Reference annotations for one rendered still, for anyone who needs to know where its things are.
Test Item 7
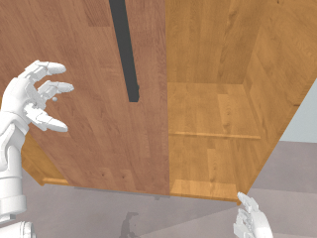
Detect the left robot hand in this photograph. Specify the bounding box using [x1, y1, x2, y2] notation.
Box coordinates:
[0, 60, 74, 132]

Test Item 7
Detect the wardrobe door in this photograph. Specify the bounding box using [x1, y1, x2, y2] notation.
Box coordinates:
[0, 96, 65, 179]
[0, 0, 170, 195]

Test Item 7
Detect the left robot forearm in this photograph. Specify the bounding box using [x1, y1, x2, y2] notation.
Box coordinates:
[0, 111, 30, 224]

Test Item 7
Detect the right robot hand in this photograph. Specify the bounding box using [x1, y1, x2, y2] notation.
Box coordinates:
[233, 192, 273, 238]

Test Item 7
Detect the robot left upper arm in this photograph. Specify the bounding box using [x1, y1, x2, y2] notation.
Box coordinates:
[0, 221, 38, 238]

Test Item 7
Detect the handle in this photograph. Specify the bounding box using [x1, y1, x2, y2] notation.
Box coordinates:
[109, 0, 140, 102]

